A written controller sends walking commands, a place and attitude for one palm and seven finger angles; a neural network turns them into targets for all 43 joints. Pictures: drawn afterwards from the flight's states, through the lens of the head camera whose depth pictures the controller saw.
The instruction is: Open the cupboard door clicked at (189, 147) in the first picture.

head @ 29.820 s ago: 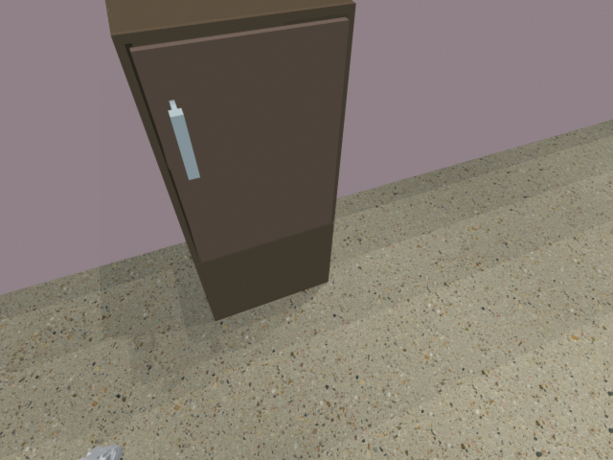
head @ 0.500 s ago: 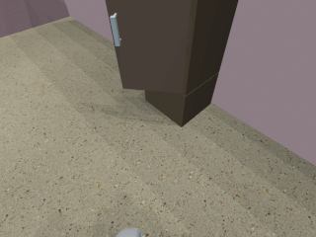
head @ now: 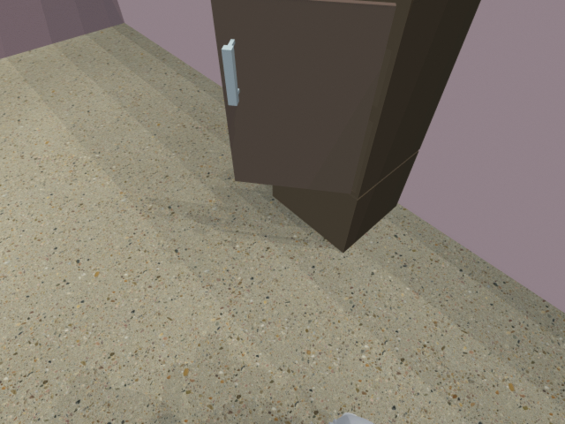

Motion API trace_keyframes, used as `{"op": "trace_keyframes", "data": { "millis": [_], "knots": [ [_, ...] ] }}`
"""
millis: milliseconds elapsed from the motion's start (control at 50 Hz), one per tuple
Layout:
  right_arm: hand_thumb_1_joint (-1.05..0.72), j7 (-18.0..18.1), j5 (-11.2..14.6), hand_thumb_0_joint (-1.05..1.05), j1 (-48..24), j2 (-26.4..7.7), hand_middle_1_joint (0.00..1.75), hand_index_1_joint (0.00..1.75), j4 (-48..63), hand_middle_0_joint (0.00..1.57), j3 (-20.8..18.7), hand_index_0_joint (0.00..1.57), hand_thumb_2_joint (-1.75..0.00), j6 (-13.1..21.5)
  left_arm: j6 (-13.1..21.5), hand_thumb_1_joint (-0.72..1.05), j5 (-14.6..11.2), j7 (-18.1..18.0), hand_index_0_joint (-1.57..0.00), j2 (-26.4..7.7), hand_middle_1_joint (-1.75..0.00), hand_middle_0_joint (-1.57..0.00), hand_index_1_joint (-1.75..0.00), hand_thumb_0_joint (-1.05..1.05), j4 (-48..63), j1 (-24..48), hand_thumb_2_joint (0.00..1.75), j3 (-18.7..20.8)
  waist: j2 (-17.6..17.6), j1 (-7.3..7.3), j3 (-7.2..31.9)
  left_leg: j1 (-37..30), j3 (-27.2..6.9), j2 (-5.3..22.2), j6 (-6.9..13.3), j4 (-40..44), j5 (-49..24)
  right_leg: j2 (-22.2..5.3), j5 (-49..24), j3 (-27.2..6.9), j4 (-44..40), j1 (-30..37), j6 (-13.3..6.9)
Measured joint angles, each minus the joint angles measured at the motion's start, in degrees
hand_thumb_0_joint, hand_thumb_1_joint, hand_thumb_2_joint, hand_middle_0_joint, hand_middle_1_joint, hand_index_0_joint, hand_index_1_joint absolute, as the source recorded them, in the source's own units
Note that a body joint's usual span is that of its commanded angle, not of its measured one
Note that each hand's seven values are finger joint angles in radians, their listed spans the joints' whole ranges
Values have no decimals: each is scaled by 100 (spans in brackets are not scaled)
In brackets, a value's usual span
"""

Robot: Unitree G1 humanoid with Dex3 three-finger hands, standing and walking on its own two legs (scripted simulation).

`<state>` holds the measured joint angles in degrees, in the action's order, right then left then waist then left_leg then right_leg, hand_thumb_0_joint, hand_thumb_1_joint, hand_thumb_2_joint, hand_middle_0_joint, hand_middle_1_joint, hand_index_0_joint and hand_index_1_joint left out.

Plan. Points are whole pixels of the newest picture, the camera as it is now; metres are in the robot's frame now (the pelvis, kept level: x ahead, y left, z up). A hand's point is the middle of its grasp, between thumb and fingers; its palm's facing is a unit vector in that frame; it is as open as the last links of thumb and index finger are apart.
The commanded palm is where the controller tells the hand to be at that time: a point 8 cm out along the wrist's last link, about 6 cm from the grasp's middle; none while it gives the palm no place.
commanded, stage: take the last steps up to it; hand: left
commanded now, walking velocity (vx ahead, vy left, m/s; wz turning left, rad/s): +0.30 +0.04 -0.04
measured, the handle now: (232, 72) +0.89 +0.19 +0.03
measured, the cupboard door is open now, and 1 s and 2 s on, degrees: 39 39 39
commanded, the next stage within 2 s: come to a stop and stand still in 0.56 s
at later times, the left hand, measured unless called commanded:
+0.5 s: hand out of the picture +0.15 +0.21 -0.19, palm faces +0.08 -0.98 -0.16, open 7.3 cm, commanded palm none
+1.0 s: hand (183, 287) +0.39 +0.24 -0.18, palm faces -0.04 -0.98 -0.22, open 7.3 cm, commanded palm none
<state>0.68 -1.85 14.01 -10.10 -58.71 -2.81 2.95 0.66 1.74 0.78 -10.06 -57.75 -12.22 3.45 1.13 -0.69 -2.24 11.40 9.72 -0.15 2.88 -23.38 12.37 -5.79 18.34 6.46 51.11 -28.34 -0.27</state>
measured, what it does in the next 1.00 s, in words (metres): walks ahead: right foot, then left foot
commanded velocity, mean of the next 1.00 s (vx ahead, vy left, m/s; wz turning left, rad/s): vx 0.06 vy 0.01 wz -0.01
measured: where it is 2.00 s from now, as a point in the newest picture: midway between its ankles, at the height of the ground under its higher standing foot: (272, 411)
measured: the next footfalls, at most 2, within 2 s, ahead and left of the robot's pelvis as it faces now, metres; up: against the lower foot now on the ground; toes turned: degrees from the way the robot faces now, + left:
right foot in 0.12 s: +0.14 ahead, -0.10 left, +0.00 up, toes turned -8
left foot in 0.50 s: +0.35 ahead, +0.15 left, +0.00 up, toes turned +4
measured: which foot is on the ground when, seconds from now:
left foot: down 0.00-0.14, up 0.16-0.48, down 0.50-1.00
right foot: up 0.00-0.10, down 0.12-0.50, up 0.52-0.80, down 0.82-1.00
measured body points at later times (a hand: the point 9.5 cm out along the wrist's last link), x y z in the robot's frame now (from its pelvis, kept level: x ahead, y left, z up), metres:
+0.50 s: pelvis +0.20 +0.04 -0.01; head +0.22 +0.06 +0.44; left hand +0.14 +0.27 -0.17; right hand +0.27 -0.20 -0.15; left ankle +0.30 +0.15 -0.74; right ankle +0.10 -0.10 -0.74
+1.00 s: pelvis +0.31 +0.06 -0.01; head +0.33 +0.06 +0.44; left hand +0.39 +0.29 -0.16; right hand +0.30 -0.17 -0.17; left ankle +0.30 +0.16 -0.74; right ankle +0.32 -0.06 -0.74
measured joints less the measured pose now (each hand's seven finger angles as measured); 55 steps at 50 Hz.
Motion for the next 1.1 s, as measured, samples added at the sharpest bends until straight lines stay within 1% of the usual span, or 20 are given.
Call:
{"op": "trace_keyframes", "data": {
  "millis": [60, 120, 140, 180, 220, 260, 360, 460, 500, 520, 560, 600, 640, 680, 720, 820, 840, 960, 1020, 1100],
  "knots": [
    [-93, -37, -11, 0, 234, -42, 30, 30, -171, 21, -6, 20, -89, -66, 28, 91, 11, 28, -19, 32, -30, -19, -30, 1, 169, 236, 90, -7, -53, 82, 49, -270, 41, -52, -33, 37, 194, 63, -170, 6, -820, 263, 5],
    [-92, -61, 5, 0, 487, -40, 30, 30, -326, 20, 4, 20, -89, -125, 116, 91, 25, 45, -19, 18, -30, -19, -30, 1, 283, 317, 90, -22, -49, 129, 104, -376, 72, -53, -127, -374, 644, 150, -362, 2, -1703, 832, -66],
    [-92, -70, 26, 0, 531, -54, 30, 30, -379, 20, 2, 20, -89, -146, 174, 91, 35, 34, -19, 39, -30, -19, -30, 0, 282, 342, 90, -25, -121, 122, 88, -287, 22, 25, -132, -755, 872, 212, -422, 23, -1695, 893, -201],
    [-92, -96, 40, 1, 525, -67, 30, 30, -475, 20, 4, 20, -89, -233, 267, 91, 9, 4, -20, 83, -30, -19, -30, 0, 276, 313, 90, -64, -232, 134, 37, 168, -271, 102, -167, -2061, 1445, 303, -238, 98, -1590, 1018, -291],
    [-92, -120, 40, 1, 440, -55, 30, 30, -515, 20, -10, 19, -89, -289, 307, 91, -18, -51, -20, 123, -30, -19, -30, 0, 236, 164, 90, -85, -241, 140, 13, 701, -499, 138, -227, -3140, 1290, 362, -193, 113, -1853, 1280, -270],
    [-92, -132, 36, 1, 340, -30, 30, 30, -477, 20, -17, 19, -89, -286, 335, 92, -54, -114, -20, 152, -30, -20, -30, 0, 138, -30, 90, -53, -222, 158, 24, 1129, -603, 260, -322, -3469, 903, 408, -318, 123, -2296, 1579, -196],
    [-91, -187, 60, 1, 55, 78, 30, 30, -254, 20, -29, 19, -89, -252, 354, 94, -39, -110, -20, 14, -30, -20, -30, 0, -215, -436, 90, -33, -72, 117, 28, 1615, -584, 514, -478, -2480, 334, 374, -408, 136, -3043, 2170, -104],
    [-92, -230, 59, 1, -248, 34, 30, 30, -101, 20, -22, 19, -89, -165, 263, 93, -25, -67, -20, 16, -30, -20, -30, 0, -564, -787, 90, -61, 10, -54, -53, 1372, -434, 446, -423, -1104, -33, 227, 12, 129, -2914, 2542, 165],
    [-92, -222, 35, 1, -299, -41, 30, 30, -7, 20, -5, 19, -89, -52, 193, 92, -38, -55, -20, 56, -30, -20, -30, 0, -647, -989, 90, -60, -49, -97, -24, 1084, -403, 418, -308, -601, -310, 188, 428, 85, -2344, 2459, 211],
    [-92, -181, 9, 1, -355, -31, 30, 30, 27, 20, -13, 19, -89, 2, 132, 92, -49, -49, -20, 48, -30, -20, -30, 0, -689, -1017, 90, -60, -5, -71, -43, 1147, -368, 377, -195, -799, -478, 127, 741, 12, -1692, 2237, 146],
    [-92, -107, -16, 1, -419, 39, 30, 30, 97, 20, 19, 19, -89, 38, 17, 92, -41, -66, -20, 10, -30, -20, -30, 1, -732, -969, 90, -63, 117, -60, -85, 1151, -240, 305, -49, -1125, -197, 141, 1107, -265, -123, 1586, -21],
    [-92, -44, -12, 1, -381, 103, 30, 30, 134, 20, 57, 19, -89, 45, -27, 92, -28, -61, -20, -5, -30, -20, -30, 1, -719, -844, 90, -62, 152, -50, -53, 995, -146, 252, 3, -1014, -23, 177, 911, -332, 945, 951, -95],
    [-92, 12, -6, 0, -292, 161, 30, 30, 100, 20, 97, 19, -89, 66, -21, 91, -11, -46, -20, -5, -30, -19, -30, 1, -631, -669, 90, -61, 143, -40, -23, 773, -95, 196, -14, -705, -85, 162, 640, -285, 1177, 530, -85],
    [-94, 80, 11, 0, -191, 135, 30, 30, 38, 20, 73, 20, -89, 73, -4, 91, -11, -45, -20, 33, -30, -19, -30, 1, -495, -499, 90, -68, 98, -25, 18, 552, -61, 146, 24, -401, -147, 141, 453, -234, 828, 317, -55],
    [-94, 87, 6, 0, -91, 100, 30, 30, -50, 21, 102, 20, -89, 39, 13, 91, -20, -62, -19, 74, -30, -19, -30, 1, -367, -322, 90, -93, 46, 14, 48, 371, -60, 115, 39, -201, -165, 144, 283, -192, 127, 313, -17],
    [-93, 110, 52, 0, 95, 195, 30, 30, -297, 20, 173, 20, -89, -186, -23, 94, -27, -163, -20, -88, -30, -19, -30, 2, -182, -11, 90, -109, 127, 76, 67, 204, -48, 45, -58, -448, 175, 201, -686, -286, -1734, 885, 50],
    [-93, 104, 70, 0, 109, 220, 30, 30, -339, 20, 168, 20, -89, -237, -29, 94, -20, -169, -20, -123, -30, -19, -30, 1, -161, 11, 90, -114, 167, 64, 83, 220, -11, 28, -87, -583, 296, 193, -616, -347, -1885, 988, 29],
    [-92, 65, 144, 1, 76, 214, 30, 30, -321, 20, 82, 20, -89, -425, -113, 92, -41, -205, -20, -72, -30, -19, -30, 1, -117, 203, 90, -195, -56, 262, 22, 271, -137, 170, -207, -838, 527, 313, -296, -238, -1806, 1049, -35],
    [-91, 68, 156, 1, 73, 193, 30, 30, -275, 20, 49, 20, -89, -492, -136, 92, -56, -248, -20, -36, -30, -20, -30, 1, -47, 312, 90, -180, -54, 261, -54, 320, -298, 176, -284, -1020, 665, 330, -255, -170, -1770, 1085, -32],
    [-91, 89, 114, 1, 29, 203, 30, 30, -215, 20, 38, 20, -89, -526, -246, 91, -84, -258, -20, -41, -30, -20, -30, 1, 22, 381, 90, -145, 126, 197, -97, 255, -244, 95, -86, -907, 600, 270, -252, -237, -1656, 1044, 21]
  ]
}}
